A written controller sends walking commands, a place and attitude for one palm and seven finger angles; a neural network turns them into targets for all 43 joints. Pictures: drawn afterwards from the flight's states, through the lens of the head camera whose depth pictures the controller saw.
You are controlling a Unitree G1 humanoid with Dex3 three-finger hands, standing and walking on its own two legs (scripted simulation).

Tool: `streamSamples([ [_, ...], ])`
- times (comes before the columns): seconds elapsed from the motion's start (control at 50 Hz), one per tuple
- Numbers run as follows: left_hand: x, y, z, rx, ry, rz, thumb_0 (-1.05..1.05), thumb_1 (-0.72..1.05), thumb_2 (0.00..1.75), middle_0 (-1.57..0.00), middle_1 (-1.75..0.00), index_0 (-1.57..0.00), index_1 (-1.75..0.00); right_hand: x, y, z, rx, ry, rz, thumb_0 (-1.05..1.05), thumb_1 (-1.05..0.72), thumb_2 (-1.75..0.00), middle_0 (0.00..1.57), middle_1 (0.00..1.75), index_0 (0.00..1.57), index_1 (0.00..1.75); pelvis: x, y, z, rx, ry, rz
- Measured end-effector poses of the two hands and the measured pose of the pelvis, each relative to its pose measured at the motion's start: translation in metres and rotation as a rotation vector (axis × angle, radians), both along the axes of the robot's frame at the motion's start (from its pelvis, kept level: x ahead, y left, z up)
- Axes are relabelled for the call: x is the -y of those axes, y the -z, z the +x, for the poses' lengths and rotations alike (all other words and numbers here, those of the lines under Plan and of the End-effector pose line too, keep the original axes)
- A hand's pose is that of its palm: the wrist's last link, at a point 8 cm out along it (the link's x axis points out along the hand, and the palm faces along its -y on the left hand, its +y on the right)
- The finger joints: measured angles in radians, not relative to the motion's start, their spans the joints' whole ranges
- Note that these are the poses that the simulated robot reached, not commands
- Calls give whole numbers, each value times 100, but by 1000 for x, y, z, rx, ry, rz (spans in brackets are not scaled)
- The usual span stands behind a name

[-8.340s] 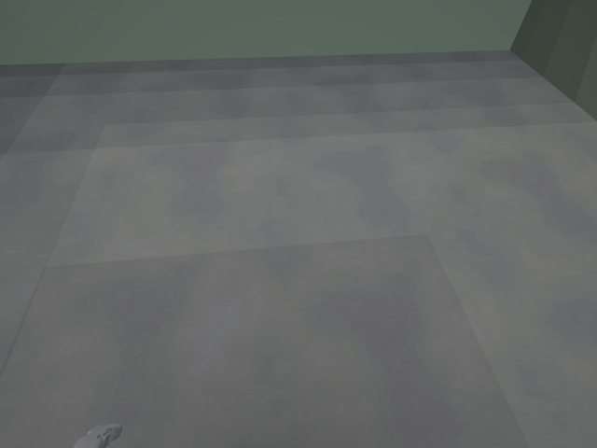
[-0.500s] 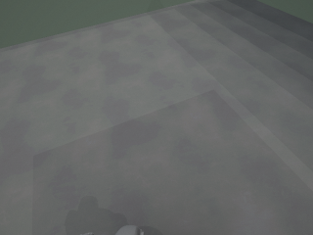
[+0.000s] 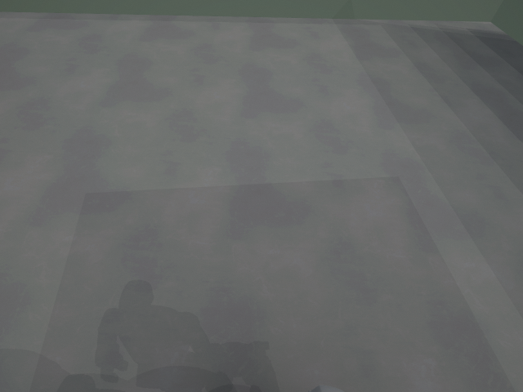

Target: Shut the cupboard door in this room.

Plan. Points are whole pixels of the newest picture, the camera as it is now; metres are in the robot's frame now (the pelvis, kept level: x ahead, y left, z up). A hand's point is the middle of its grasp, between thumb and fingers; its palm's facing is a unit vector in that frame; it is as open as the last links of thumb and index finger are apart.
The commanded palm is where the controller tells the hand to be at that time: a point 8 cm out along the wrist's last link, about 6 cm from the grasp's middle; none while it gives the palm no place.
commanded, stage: turn or walk to find it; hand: left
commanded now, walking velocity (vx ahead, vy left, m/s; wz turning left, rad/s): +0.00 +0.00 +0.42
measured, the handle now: out of the picture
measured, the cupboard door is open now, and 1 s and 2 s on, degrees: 81 81 81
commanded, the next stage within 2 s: stand and wait in 1.88 s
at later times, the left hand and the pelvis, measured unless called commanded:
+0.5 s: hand out of the picture +0.01 +0.13 -0.14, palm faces +0.22 -0.93 -0.28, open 7.4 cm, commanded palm none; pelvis -0.04 -0.07 +0.00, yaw +13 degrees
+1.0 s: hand out of the picture -0.15 +0.18 -0.18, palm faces +0.47 -0.85 -0.24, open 7.4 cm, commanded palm none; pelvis -0.09 -0.03 +0.00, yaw +25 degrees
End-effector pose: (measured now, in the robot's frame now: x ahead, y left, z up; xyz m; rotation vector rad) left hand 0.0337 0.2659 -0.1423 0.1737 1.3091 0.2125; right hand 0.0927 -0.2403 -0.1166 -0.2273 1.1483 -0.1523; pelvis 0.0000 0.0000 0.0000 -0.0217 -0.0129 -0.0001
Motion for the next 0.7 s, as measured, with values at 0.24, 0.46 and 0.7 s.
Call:
streamSamples([
  [0.24,44,-19,25,150,8,46,0,91,90,-20,-30,-20,-29,30,36,-55,-117,15,77,0,-90,-90,21,30,20,30,36,9,-20,-10,-84,40],
  [0.46,92,-34,-33,145,-107,60,0,91,90,-21,-30,-20,-30,78,41,-74,-218,-53,76,1,-91,-90,20,30,20,30,70,0,-34,8,-209,69],
  [0.7,89,-12,-132,27,-298,23,0,91,90,-21,-30,-20,-30,57,30,-32,-205,-241,7,1,-91,-90,20,30,19,30,64,3,-54,-10,-331,54],
])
